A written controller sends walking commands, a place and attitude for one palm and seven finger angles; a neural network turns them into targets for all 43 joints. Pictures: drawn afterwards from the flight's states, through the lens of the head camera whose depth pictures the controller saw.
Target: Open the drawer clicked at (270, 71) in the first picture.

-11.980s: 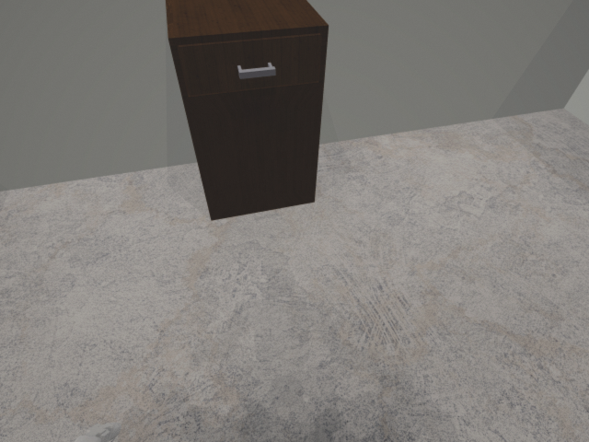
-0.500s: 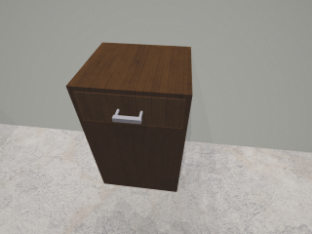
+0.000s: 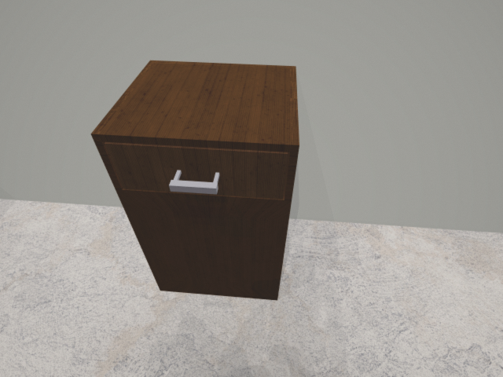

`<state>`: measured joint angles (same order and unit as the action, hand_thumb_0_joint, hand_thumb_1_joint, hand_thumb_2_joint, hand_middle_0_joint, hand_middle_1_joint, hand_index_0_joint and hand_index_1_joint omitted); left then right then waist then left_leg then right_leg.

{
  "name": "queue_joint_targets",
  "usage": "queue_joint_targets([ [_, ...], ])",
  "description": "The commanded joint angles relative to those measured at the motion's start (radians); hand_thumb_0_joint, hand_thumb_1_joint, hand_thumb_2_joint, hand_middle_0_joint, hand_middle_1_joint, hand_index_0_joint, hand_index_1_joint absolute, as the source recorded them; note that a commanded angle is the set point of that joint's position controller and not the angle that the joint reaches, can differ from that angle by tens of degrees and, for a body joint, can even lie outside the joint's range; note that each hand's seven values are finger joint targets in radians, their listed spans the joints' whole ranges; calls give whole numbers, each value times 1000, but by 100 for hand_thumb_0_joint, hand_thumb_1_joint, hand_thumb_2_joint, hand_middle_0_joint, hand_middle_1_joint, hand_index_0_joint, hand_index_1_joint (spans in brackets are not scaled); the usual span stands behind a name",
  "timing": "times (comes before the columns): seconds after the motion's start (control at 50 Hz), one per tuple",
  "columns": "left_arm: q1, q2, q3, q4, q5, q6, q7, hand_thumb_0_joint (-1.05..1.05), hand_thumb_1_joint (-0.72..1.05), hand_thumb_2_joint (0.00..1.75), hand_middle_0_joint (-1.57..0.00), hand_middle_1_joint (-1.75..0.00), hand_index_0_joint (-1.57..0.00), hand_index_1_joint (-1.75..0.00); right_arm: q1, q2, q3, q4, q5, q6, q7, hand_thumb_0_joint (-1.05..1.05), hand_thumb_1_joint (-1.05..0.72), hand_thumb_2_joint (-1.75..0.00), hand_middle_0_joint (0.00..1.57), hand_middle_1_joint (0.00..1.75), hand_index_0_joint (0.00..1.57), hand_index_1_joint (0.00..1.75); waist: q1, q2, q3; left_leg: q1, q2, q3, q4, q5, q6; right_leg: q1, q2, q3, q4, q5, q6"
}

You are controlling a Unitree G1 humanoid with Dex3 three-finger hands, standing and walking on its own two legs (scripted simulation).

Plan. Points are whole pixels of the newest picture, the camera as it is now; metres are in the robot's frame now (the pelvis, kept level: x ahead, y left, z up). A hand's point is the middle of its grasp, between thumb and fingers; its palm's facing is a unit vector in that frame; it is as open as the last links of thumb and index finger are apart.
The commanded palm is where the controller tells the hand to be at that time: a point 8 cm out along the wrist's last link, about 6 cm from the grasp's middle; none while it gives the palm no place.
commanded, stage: shuffle to correct the standing spot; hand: left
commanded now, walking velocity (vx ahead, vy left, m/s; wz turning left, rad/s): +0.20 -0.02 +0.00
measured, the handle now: (195, 181) +0.59 +0.18 -0.06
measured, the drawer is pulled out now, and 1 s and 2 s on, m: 0.00 0.00 0.00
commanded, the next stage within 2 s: come to a stop and stand still in 0.22 s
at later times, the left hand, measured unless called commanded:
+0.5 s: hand out of the picture +0.05 +0.16 -0.18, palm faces +0.07 -0.99 -0.12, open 7.4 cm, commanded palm none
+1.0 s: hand out of the picture +0.11 +0.15 -0.17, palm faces +0.06 -0.97 -0.23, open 7.2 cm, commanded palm none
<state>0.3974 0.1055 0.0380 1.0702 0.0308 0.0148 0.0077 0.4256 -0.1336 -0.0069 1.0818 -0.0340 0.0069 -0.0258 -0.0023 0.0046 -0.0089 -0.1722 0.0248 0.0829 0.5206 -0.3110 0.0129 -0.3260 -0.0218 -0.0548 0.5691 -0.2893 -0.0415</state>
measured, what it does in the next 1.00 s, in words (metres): steps on the spot: left foot, then right foot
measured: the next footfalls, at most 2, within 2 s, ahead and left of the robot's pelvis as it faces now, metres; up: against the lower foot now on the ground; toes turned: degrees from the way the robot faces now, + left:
left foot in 0.36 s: +0.13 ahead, +0.10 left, +0.00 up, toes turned -1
right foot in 0.62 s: +0.14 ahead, -0.13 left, +0.00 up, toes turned -4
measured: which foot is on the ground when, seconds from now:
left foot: down 0.00-0.10, up 0.12-0.34, down 0.36-1.00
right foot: down 0.00-0.38, up 0.40-0.60, down 0.62-1.00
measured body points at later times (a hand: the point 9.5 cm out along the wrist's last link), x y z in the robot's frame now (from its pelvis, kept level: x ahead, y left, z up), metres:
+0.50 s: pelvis +0.07 +0.00 +0.00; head +0.05 +0.02 +0.45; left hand +0.04 +0.21 -0.16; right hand +0.08 -0.22 -0.15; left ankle +0.08 +0.09 -0.73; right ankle +0.08 -0.11 -0.71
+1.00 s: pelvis +0.07 -0.03 +0.00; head +0.08 -0.04 +0.45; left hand +0.10 +0.20 -0.15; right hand +0.07 -0.25 -0.16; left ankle +0.08 +0.09 -0.73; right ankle +0.10 -0.13 -0.73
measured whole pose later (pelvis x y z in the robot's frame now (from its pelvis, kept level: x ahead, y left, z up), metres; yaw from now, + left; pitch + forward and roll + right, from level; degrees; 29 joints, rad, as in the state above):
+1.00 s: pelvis +0.07 -0.03 +0.00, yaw +0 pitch -2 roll +1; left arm 0.24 0.15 0.04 1.03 0.02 0.02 0.04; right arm 0.28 -0.14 -0.02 1.08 -0.02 0.03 -0.02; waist 0.00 0.00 0.04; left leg -0.24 0.04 0.09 0.51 -0.25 -0.01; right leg -0.28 -0.02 -0.08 0.55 -0.24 -0.04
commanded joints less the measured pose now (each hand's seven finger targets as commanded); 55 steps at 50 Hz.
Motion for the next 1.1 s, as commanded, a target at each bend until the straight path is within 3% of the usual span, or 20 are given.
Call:
queue_joint_targets([
  [0.0,63,40,17,-41,2,-32,-9,0,90,90,-20,-30,-20,-30,-9,-120,-31,-66,7,-32,-3,0,-90,-90,20,30,20,30,29,74,179,-268,155,-181,-278,-408,87,78,15,14,-18,-78,-12],
  [0.04,107,66,24,-32,1,-42,-7,0,90,90,-20,-30,-20,-30,-23,-95,-28,-75,7,-34,0,0,-90,-90,20,30,20,30,46,-6,199,-316,82,-115,-156,-360,66,105,-33,141,-117,-187,-38],
  [0.08,179,140,40,-4,-6,-58,6,0,90,90,-20,-30,-20,-30,-10,-39,-17,-85,13,-43,6,0,-90,-90,20,30,20,30,61,-250,163,-413,-38,30,171,-209,34,208,-218,452,-334,-332,-129],
  [0.1,213,165,49,2,-9,-61,15,0,90,90,-20,-30,-20,-30,-39,-42,-21,-100,13,-41,9,0,-90,-90,20,30,20,30,72,-277,149,-436,-24,11,340,-235,37,209,-298,566,-430,-370,-187],
  [0.12,185,156,47,-5,-8,-64,21,0,90,90,-20,-30,-20,-30,-54,-53,-25,-106,13,-43,13,0,-90,-90,20,30,20,30,57,-220,149,-444,0,-43,435,-210,42,165,-310,574,-454,-398,-212],
  [0.2,54,131,41,-40,2,-74,26,0,90,90,-20,-30,-20,-30,-24,-13,-22,-84,14,-44,35,0,-90,-90,20,30,20,30,-6,-102,77,-263,27,-33,295,-91,36,55,-232,297,-404,-149,-163],
  [0.28,27,137,42,-35,-3,-61,15,0,90,90,-20,-30,-20,-30,16,0,-15,-70,16,-51,26,0,-90,-90,20,30,20,30,-28,-109,90,7,-29,36,23,49,13,-111,-161,181,-356,-225,-115],
  [0.32,25,98,31,-38,-2,-50,10,0,90,90,-20,-30,-20,-30,83,-32,-15,-42,15,-60,14,0,-90,-90,20,30,20,30,-48,-1,99,128,1,6,-96,15,-3,-191,-109,132,-220,-216,-85],
  [0.34,33,53,19,-45,-6,-46,4,0,90,90,-20,-30,-20,-30,113,-82,-24,-39,7,-64,5,0,-90,-90,20,30,20,30,-55,146,99,118,132,-179,-209,-93,27,-223,-37,82,-56,-162,-55],
  [0.36,42,15,11,-58,-8,-46,2,0,90,90,-20,-30,-20,-30,126,-149,-36,-52,1,-61,-4,0,-90,-90,20,30,20,30,-49,294,104,81,322,-429,-346,-120,118,-266,21,-28,119,-194,-10],
  [0.38,15,30,11,-72,-3,-46,0,0,90,90,-20,-30,-20,-30,92,-158,-38,-66,0,-51,-11,0,-90,-90,20,30,20,30,-39,197,133,35,370,-459,-363,-53,188,-267,3,9,239,-214,-8],
  [0.42,12,27,6,-42,4,-33,3,0,90,90,-20,-30,-20,-30,-23,-97,-15,-83,2,-55,-13,0,-90,-90,20,30,20,30,7,160,156,-142,295,-324,-353,36,168,-143,-39,54,296,-138,-4],
  [0.46,39,-1,-4,-22,-5,-31,1,0,90,90,-20,-30,-20,-30,-80,-87,-4,-94,6,-60,-14,0,-90,-90,20,30,20,30,31,102,129,-169,239,-189,-311,239,146,-38,-39,36,217,-58,19],
  [0.52,18,6,-9,-15,-15,-27,10,0,90,90,-20,-30,-20,-30,-66,-99,-8,-72,13,-57,-22,0,-90,-90,20,30,20,30,25,73,76,-97,223,-128,-223,507,140,39,-32,9,72,15,44],
  [0.58,15,52,-1,-9,-15,-24,18,0,90,90,-20,-30,-20,-30,-59,-93,-17,-52,20,-38,-23,0,-90,-90,20,30,20,30,30,42,63,-103,177,-109,-139,404,89,132,-43,36,-118,156,44],
  [0.64,-4,105,2,-25,-13,-25,21,0,90,90,-20,-30,-20,-30,-56,-63,-21,-50,26,-31,-14,0,-90,-90,20,30,20,30,11,13,37,-116,93,-70,-113,268,33,150,-109,104,-96,384,11],
  [0.68,-25,117,8,-34,-13,-28,26,0,90,90,-20,-30,-20,-30,-52,-65,-26,-41,26,-19,-13,0,-90,-90,20,30,20,30,3,-115,-10,-76,78,-38,-56,251,17,145,-120,124,-85,472,-6],
  [0.7,-39,119,6,-40,-14,-29,29,0,90,90,-20,-30,-20,-30,-43,-56,-27,-38,27,-16,-12,0,-90,-90,20,30,20,30,-3,-127,-18,-68,68,-32,-58,219,10,143,-131,129,-94,475,-14],
  [0.96,-113,145,15,-83,-10,-16,30,0,90,90,-20,-30,-20,-30,-53,-49,-20,-29,14,8,11,0,-90,-90,20,30,20,30,-2,-59,97,-85,38,-50,-84,7,4,-15,-130,171,-257,-122,-28],
  [1.08,-89,129,6,-67,-12,-22,22,0,90,90,-20,-30,-20,-30,-50,-61,-12,-23,11,-5,10,0,-90,-90,20,30,20,30,6,-4,105,-117,59,-87,-163,-24,13,26,-91,126,-258,-110,-4],
])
